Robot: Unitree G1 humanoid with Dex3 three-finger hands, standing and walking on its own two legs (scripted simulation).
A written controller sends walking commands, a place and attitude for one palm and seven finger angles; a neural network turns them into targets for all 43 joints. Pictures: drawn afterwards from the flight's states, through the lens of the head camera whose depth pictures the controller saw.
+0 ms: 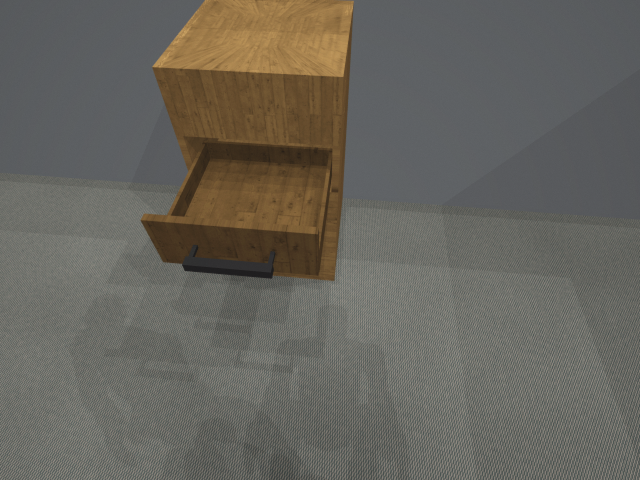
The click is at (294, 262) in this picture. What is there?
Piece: drawer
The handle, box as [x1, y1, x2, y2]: [182, 245, 274, 278]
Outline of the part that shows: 182,264 185,270 271,278 273,271 272,263 274,252 270,252 267,263 200,258 194,256 197,249 197,245 193,245 189,255 185,256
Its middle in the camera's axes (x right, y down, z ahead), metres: -0.20 +0.05 +0.87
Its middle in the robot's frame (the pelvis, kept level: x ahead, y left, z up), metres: +0.58 +0.24 -0.23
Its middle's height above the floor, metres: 0.55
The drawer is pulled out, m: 0.30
